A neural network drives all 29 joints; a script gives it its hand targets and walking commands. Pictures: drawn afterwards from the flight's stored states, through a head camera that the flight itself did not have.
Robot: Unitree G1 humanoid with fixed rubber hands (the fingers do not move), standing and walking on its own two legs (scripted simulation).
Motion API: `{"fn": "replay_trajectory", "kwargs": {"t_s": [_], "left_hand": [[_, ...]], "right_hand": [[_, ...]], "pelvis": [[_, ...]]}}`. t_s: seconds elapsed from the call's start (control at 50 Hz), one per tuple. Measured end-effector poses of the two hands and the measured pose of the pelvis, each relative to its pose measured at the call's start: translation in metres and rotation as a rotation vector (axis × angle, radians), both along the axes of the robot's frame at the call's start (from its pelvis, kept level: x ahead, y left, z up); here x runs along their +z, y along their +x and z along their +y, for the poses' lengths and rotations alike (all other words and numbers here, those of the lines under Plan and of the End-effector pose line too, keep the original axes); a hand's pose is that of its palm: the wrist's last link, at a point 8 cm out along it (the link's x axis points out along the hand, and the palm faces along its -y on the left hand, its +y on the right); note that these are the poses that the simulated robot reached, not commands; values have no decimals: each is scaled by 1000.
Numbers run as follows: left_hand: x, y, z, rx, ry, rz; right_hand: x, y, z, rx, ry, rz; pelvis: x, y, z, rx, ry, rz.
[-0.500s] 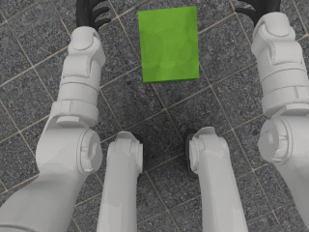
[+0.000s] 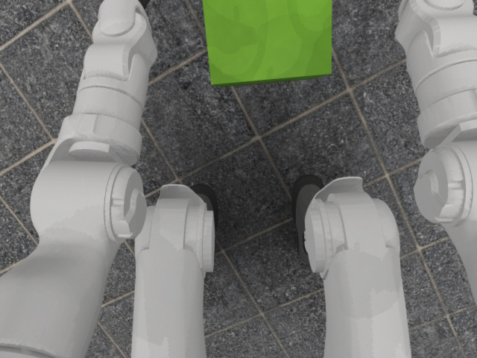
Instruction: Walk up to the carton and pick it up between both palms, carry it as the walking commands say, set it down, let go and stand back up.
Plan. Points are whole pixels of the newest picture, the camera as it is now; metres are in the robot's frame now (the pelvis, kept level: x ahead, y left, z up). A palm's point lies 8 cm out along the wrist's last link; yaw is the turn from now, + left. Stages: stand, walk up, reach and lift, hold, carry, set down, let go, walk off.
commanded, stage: reach and lift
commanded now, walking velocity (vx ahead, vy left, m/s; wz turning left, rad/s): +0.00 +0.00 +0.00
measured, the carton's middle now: (264, 12) +0.55 -0.05 -0.32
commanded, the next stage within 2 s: none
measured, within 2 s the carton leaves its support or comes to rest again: leaves its support in 1.88 s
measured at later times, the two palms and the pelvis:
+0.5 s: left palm (141, 16) +0.55 +0.13 -0.24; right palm out of the picture +0.53 -0.22 -0.24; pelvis +0.00 +0.01 -0.04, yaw -1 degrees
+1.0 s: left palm (164, 12) +0.55 +0.10 -0.23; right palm out of the picture +0.54 -0.19 -0.24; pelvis -0.01 +0.00 -0.04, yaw -1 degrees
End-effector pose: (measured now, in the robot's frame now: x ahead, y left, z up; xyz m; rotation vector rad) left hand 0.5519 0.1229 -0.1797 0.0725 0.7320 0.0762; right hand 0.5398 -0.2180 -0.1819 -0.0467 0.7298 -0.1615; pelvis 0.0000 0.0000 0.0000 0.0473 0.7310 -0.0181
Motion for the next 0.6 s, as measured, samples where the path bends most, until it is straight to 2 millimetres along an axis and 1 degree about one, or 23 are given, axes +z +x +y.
{"fn": "replay_trajectory", "kwargs": {"t_s": [0.1, 0.22, 0.34, 0.44, 0.6], "left_hand": [[-22, -3, 1, -7, -15, 14], [-40, -7, 6, -25, -4, 44], [-54, -7, 6, -36, -11, 58], [-61, -6, 7, -31, -12, 57], [-59, -6, 7, -25, -17, 49]], "right_hand": [[-22, -4, 2, 6, -9, 32], [-36, -4, 5, 15, 8, 50], [-51, -9, 1, 7, 15, 68], [-58, -9, -3, 1, 16, 64], [-58, -9, -1, 5, 22, 54]], "pelvis": [[-13, -1, 0, 9, -10, -44], [-23, 1, 3, 8, -19, -85], [-32, 2, 5, 9, -26, -118], [-38, 2, 5, 8, -29, -140], [-42, -1, 5, 9, -26, -156]]}}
